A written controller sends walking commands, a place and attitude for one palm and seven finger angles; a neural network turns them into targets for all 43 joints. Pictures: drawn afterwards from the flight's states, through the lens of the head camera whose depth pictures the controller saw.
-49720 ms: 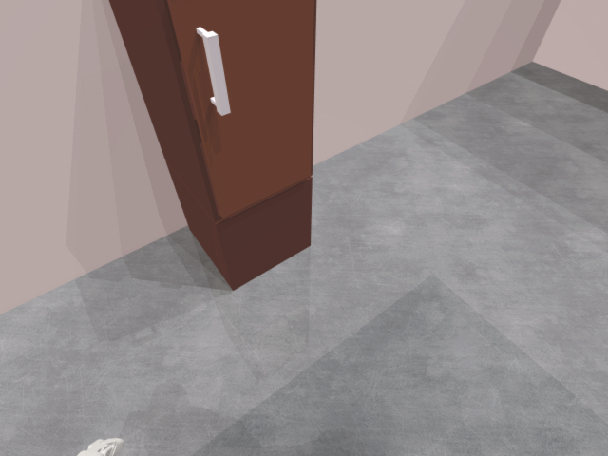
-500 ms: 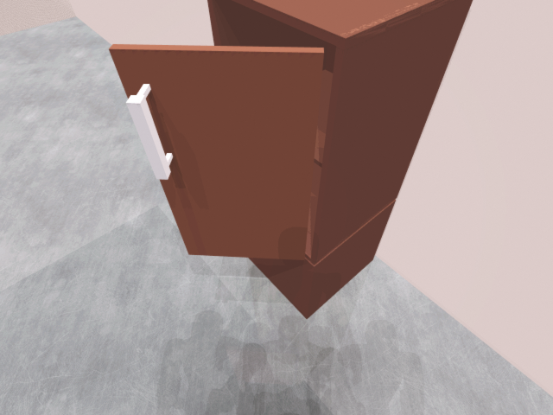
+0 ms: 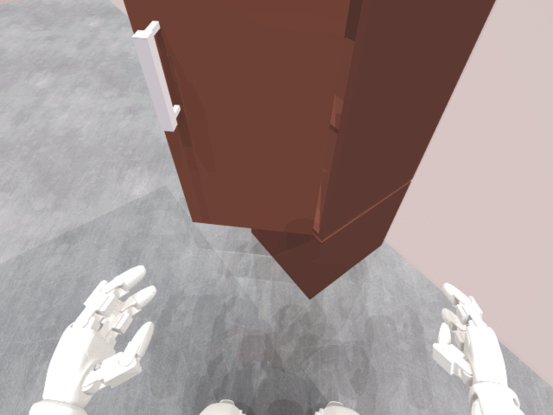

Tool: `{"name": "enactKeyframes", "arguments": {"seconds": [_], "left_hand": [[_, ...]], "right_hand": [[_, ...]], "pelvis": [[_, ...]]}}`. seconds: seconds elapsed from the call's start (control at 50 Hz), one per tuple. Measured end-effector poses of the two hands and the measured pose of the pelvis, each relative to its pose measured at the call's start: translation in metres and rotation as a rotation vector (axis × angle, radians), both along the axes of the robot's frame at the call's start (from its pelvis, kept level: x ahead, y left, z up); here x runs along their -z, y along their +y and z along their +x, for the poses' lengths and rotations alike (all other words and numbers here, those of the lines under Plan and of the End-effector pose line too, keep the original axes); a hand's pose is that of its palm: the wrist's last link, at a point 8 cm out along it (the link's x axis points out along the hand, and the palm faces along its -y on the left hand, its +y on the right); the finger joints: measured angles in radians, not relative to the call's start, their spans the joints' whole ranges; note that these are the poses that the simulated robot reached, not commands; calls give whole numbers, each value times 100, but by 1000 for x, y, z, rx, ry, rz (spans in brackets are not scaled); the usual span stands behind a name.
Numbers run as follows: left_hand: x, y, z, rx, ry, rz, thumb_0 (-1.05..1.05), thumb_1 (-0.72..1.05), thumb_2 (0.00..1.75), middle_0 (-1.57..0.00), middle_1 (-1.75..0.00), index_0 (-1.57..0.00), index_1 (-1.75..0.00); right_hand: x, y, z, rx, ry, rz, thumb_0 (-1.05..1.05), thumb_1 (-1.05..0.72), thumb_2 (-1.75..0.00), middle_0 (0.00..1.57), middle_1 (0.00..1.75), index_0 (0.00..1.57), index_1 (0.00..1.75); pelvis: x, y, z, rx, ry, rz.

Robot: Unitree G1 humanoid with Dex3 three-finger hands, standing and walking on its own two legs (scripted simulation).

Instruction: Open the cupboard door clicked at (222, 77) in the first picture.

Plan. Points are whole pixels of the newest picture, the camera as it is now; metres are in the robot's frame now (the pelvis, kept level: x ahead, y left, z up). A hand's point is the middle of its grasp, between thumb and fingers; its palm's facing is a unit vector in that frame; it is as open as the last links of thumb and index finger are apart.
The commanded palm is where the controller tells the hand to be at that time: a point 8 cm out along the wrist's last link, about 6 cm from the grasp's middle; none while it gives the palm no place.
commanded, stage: raise the hand with hooked fingers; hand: left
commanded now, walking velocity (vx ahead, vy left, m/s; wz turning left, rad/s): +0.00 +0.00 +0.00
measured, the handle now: (162, 79) +0.59 +0.25 +0.17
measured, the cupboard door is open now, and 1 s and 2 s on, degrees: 46 46 46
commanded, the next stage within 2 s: move the hooked fingers beside the handle in 1.72 s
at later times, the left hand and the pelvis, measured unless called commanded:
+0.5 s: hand (88, 300) +0.23 +0.25 +0.09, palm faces -0.01 -1.00 -0.07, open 11.3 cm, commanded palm +0.20 +0.30 +0.10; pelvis +0.00 +0.03 +0.02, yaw +0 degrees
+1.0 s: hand (49, 230) +0.28 +0.29 +0.16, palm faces +0.02 -1.00 -0.06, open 13.8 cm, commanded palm +0.26 +0.34 +0.16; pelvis +0.02 +0.03 +0.04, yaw +1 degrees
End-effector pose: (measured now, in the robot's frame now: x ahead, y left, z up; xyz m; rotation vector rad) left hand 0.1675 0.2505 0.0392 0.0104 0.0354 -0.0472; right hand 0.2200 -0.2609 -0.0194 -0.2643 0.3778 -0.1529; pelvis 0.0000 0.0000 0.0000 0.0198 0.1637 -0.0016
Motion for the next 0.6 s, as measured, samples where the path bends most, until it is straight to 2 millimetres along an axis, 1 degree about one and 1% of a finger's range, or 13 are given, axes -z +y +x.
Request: {"name": "enactKeyframes", "arguments": {"seconds": [0.04, 0.06, 0.1, 0.14, 0.2, 0.24, 0.32, 0.4, 0.46, 0.52, 0.6], "left_hand": [[9, 7, -11, -40, 36, -27, 1, 61, 77, -23, -49, -23, -49], [11, 10, -14, -60, 43, -31, 1, 59, 76, -23, -51, -23, -50], [7, 14, -15, -84, 32, -20, 1, 54, 74, -23, -54, -23, -53], [-2, 17, -10, -79, -5, 5, 1, 49, 72, -24, -57, -23, -56], [-18, 20, 4, -43, -47, 31, 1, 42, 69, -24, -61, -24, -61], [-26, 22, 15, -14, -45, 40, 1, 38, 67, -24, -64, -24, -64], [-35, 30, 31, 8, 3, 42, 1, 28, 63, -25, -70, -25, -70], [-46, 40, 38, -10, 18, 52, 1, 19, 59, -26, -76, -25, -75], [-53, 47, 40, -26, -1, 58, 1, 12, 56, -26, -81, -26, -80], [-59, 53, 44, -33, -17, 62, 1, 5, 53, -27, -85, -26, -84], [-66, 59, 51, -33, -26, 66, 0, -4, 49, -27, -91, -27, -90]], "right_hand": [[-2, 7, 7, -18, -17, -12, 1, -91, -90, 20, 30, 20, 30], [-1, 12, 9, -29, -15, -16, 1, -91, -90, 20, 30, 20, 30], [4, 24, 8, -51, 6, -19, 1, -91, -90, 20, 30, 20, 30], [11, 36, 2, -70, 45, -11, 1, -91, -90, 20, 30, 20, 30], [25, 55, -15, -76, 117, 28, 1, -91, -90, 20, 30, 20, 30], [33, 65, -29, -67, 164, 61, 1, -91, -90, 21, 30, 20, 30], [41, 77, -58, -28, 236, 112, 1, -90, -90, 21, 30, 20, 30], [41, 77, -79, 5, 271, 119, 1, -90, -90, 21, 30, 20, 30], [38, 70, -87, 18, 282, 96, 1, -90, -90, 21, 30, 20, 30], [33, 62, -88, 25, 281, 64, 1, -90, -90, 21, 30, 20, 30], [23, 53, -80, 33, 255, 27, 1, -90, -90, 21, 30, 20, 30]], "pelvis": [[5, 2, -1, -8, 0, -10], [6, 3, -2, -13, -1, -17], [7, 5, -2, -22, -5, -30], [8, 7, -3, -30, -9, -42], [5, 12, -4, -37, -18, -55], [1, 15, -5, -36, -23, -59], [-7, 21, -4, -25, -29, -56], [-14, 28, -2, -13, -35, -51], [-18, 31, 0, -10, -42, -50], [-20, 34, 0, -10, -51, -50], [-24, 36, 3, -12, -65, -50]]}}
